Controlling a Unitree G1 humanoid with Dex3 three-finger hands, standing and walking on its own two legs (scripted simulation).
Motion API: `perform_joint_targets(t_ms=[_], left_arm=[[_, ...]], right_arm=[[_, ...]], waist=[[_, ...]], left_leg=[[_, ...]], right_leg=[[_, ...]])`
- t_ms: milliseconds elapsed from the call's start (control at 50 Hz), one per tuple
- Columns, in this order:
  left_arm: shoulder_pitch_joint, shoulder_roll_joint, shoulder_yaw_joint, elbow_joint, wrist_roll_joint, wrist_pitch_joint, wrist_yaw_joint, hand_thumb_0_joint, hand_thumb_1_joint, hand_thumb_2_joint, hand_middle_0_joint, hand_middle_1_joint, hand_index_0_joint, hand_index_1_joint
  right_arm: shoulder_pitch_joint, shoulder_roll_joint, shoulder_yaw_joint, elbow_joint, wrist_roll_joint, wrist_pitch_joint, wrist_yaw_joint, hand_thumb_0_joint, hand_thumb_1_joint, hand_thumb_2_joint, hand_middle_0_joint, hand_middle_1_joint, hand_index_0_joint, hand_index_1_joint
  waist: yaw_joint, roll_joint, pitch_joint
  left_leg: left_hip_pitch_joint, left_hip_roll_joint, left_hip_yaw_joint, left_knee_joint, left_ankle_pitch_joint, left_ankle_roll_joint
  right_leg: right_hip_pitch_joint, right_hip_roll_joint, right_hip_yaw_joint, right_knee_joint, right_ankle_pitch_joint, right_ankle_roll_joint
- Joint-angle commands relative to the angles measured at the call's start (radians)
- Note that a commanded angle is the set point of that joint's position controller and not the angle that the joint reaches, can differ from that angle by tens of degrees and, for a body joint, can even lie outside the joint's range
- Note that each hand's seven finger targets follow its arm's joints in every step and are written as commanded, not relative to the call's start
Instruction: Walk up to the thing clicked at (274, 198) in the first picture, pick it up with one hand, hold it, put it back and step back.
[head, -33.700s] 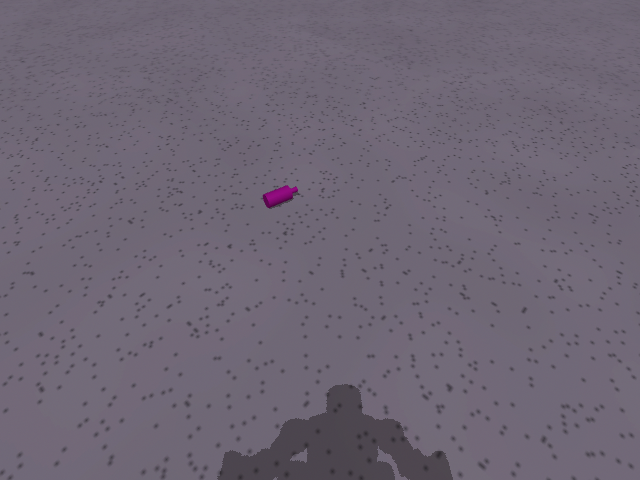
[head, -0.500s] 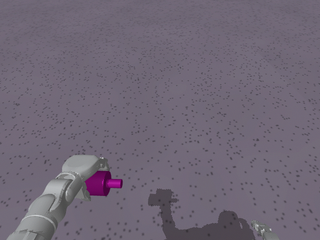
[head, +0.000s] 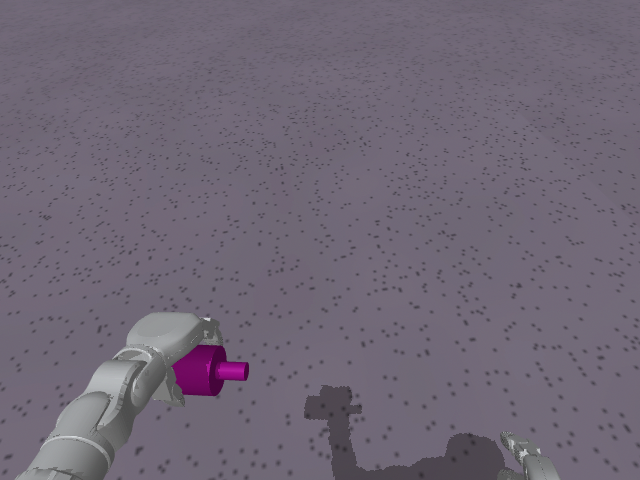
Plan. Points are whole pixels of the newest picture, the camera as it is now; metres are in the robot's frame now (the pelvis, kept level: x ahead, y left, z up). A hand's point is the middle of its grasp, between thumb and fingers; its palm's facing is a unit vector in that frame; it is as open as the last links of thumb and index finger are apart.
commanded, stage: hold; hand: left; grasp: from above
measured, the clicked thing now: (190, 369) +0.30 +0.21 -0.05
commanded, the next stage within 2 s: crouch in 0.68 s
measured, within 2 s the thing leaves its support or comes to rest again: neither
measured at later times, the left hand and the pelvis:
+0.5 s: hand (172, 368) +0.29 +0.22 -0.02, palm faces -0.48 -0.01 -0.88, open 9.7 cm; pelvis +0.00 +0.00 +0.01, yaw +0 degrees
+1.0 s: hand (175, 363) +0.30 +0.22 -0.03, palm faces -0.48 -0.01 -0.88, open 9.7 cm; pelvis +0.01 +0.00 +0.01, yaw +0 degrees
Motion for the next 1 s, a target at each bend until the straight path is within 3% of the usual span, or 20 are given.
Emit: perform_joint_targets(t_ms=[0,100,200,260,280,440,560,580,640,700,740,760,780,820,880,980], left_arm=[[-0.327,0.223,0.125,-0.199,-0.015,-0.009,0.043,0.000,0.710,0.633,-0.960,-0.682,-1.019,-0.621],[-0.333,0.219,0.113,-0.199,-0.019,-0.003,0.035,0.000,0.708,0.636,-0.960,-0.685,-1.019,-0.624],[-0.316,0.236,0.128,-0.176,-0.014,0.001,0.024,0.000,0.734,0.639,-0.974,-0.691,-1.035,-0.629],[-0.334,0.203,0.091,-0.190,-0.028,-0.003,0.011,0.000,0.730,0.622,-0.966,-0.690,-1.029,-0.624],[-0.322,0.221,0.113,-0.176,-0.027,-0.005,0.012,0.000,0.700,0.632,-0.962,-0.663,-1.015,-0.608],[-0.338,0.230,0.128,-0.207,-0.020,-0.026,0.028,0.000,0.699,0.615,-0.950,-0.675,-1.010,-0.612],[-0.371,0.214,0.108,-0.177,-0.008,-0.018,0.049,0.000,0.703,0.625,-0.964,-0.667,-1.020,-0.610],[-0.369,0.239,0.135,-0.187,-0.010,-0.017,0.054,0.000,0.706,0.641,-0.969,-0.669,-1.023,-0.613],[-0.339,0.196,0.096,-0.144,-0.015,-0.007,0.045,0.000,0.713,0.648,-0.971,-0.680,-1.026,-0.623],[-0.337,0.229,0.123,-0.157,-0.011,-0.007,0.038,0.000,0.676,0.624,-0.943,-0.670,-0.999,-0.611],[-0.310,0.209,0.108,-0.147,-0.016,-0.008,0.028,0.000,0.679,0.617,-0.946,-0.654,-1.000,-0.598],[-0.342,0.205,0.099,-0.162,-0.019,-0.010,0.025,0.000,0.705,0.537,-0.920,-0.734,-1.013,-0.640],[-0.367,0.228,0.112,-0.182,-0.015,-0.013,0.024,0.000,0.625,0.571,-0.840,-0.707,-0.933,-0.630],[-0.329,0.216,0.107,-0.136,-0.012,-0.017,0.024,0.000,0.643,0.684,-0.908,-0.746,-0.962,-0.691],[-0.324,0.201,0.107,-0.116,-0.014,-0.032,0.037,0.000,0.663,0.734,-0.920,-0.786,-0.973,-0.732],[-0.342,0.199,0.120,-0.043,0.025,-0.078,0.098,0.000,0.644,0.711,-0.914,-0.770,-0.966,-0.718]], right_arm=[[-0.104,-0.121,-0.034,-0.143,-0.001,-0.042,-0.014,0.000,-0.910,-0.900,0.199,0.300,0.199,0.300],[-0.109,-0.121,-0.032,-0.137,-0.001,-0.042,-0.017,0.000,-0.911,-0.901,0.199,0.300,0.199,0.300],[-0.122,-0.119,-0.028,-0.147,0.003,-0.036,-0.020,0.000,-0.909,-0.900,0.199,0.300,0.199,0.300],[-0.123,-0.118,-0.026,-0.151,0.004,-0.035,-0.019,0.000,-0.911,-0.901,0.199,0.300,0.199,0.300],[-0.119,-0.121,-0.029,-0.146,0.003,-0.034,-0.021,0.000,-0.912,-0.902,0.199,0.300,0.199,0.300],[-0.117,-0.115,-0.028,-0.147,0.002,-0.033,-0.026,0.000,-0.910,-0.900,0.199,0.300,0.199,0.300],[-0.110,-0.117,-0.026,-0.134,0.003,-0.027,-0.027,0.000,-0.912,-0.901,0.199,0.300,0.199,0.300],[-0.109,-0.120,-0.030,-0.132,0.002,-0.025,-0.027,0.000,-0.910,-0.901,0.199,0.300,0.199,0.300],[-0.114,-0.118,-0.029,-0.137,0.006,-0.020,-0.023,0.000,-0.911,-0.901,0.199,0.300,0.199,0.300],[-0.105,-0.119,-0.032,-0.134,0.004,-0.015,-0.023,0.000,-0.912,-0.901,0.199,0.300,0.199,0.300],[-0.112,-0.118,-0.033,-0.143,0.006,-0.013,-0.023,0.000,-0.911,-0.901,0.199,0.300,0.199,0.300],[-0.108,-0.118,-0.032,-0.141,0.006,-0.012,-0.023,0.000,-0.940,-0.915,0.200,0.301,0.200,0.301],[-0.112,-0.118,-0.033,-0.141,0.005,-0.011,-0.025,0.000,-0.891,-0.896,0.201,0.301,0.201,0.301],[-0.103,-0.118,-0.031,-0.141,0.006,-0.009,-0.025,0.000,-0.905,-0.901,0.200,0.300,0.201,0.300],[-0.102,-0.114,-0.027,-0.145,0.007,-0.004,-0.025,0.000,-0.904,-0.901,0.200,0.300,0.200,0.300],[-0.091,-0.110,-0.029,-0.132,-0.003,0.009,-0.020,0.000,-0.907,-0.902,0.200,0.300,0.200,0.300]], waist=[[0.003,-0.044,-0.243],[-0.004,-0.035,-0.227],[0.013,-0.038,-0.199],[0.000,-0.028,-0.182],[0.000,-0.029,-0.192],[0.005,-0.002,-0.231],[-0.004,-0.037,-0.230],[0.010,-0.018,-0.239],[-0.002,-0.044,-0.209],[0.012,-0.031,-0.226],[0.009,-0.033,-0.215],[0.002,-0.042,-0.228],[0.009,-0.013,-0.230],[0.002,-0.038,-0.203],[-0.002,-0.063,-0.192],[-0.016,-0.056,-0.180]], left_leg=[[0.151,-0.051,0.007,-0.088,0.134,0.028],[0.169,-0.048,0.010,-0.105,0.134,0.029],[0.157,-0.048,0.008,-0.125,0.124,0.029],[0.168,-0.046,0.009,-0.139,0.097,0.028],[0.177,-0.042,0.005,-0.143,0.106,0.027],[0.197,-0.048,0.009,-0.140,0.135,0.024],[0.200,-0.046,0.007,-0.135,0.161,0.028],[0.202,-0.050,0.010,-0.137,0.167,0.026],[0.193,-0.045,0.009,-0.145,0.160,0.027],[0.194,-0.045,0.008,-0.144,0.178,0.025],[0.193,-0.045,0.009,-0.145,0.184,0.026],[0.199,-0.043,0.007,-0.144,0.188,0.026],[0.202,-0.047,0.011,-0.143,0.194,0.025],[0.193,-0.041,0.007,-0.148,0.175,0.026],[0.173,-0.046,0.009,-0.137,0.165,0.028],[0.103,-0.050,0.007,-0.083,0.148,0.026]], right_leg=[[0.058,0.041,-0.024,-0.125,0.099,-0.019],[0.058,0.042,-0.024,-0.139,0.101,-0.019],[0.070,0.042,-0.027,-0.155,0.084,-0.023],[0.062,0.042,-0.023,-0.163,0.062,-0.025],[0.065,0.044,-0.025,-0.162,0.067,-0.026],[0.086,0.043,-0.023,-0.160,0.094,-0.029],[0.084,0.043,-0.028,-0.164,0.124,-0.022],[0.093,0.042,-0.026,-0.164,0.129,-0.024],[0.090,0.043,-0.028,-0.168,0.123,-0.024],[0.106,0.043,-0.030,-0.165,0.138,-0.026],[0.108,0.043,-0.029,-0.166,0.143,-0.027],[0.108,0.045,-0.030,-0.163,0.149,-0.026],[0.106,0.041,-0.027,-0.166,0.157,-0.026],[0.097,0.045,-0.030,-0.169,0.133,-0.028],[0.079,0.042,-0.029,-0.166,0.129,-0.024],[0.006,0.037,-0.028,-0.114,0.119,-0.027]])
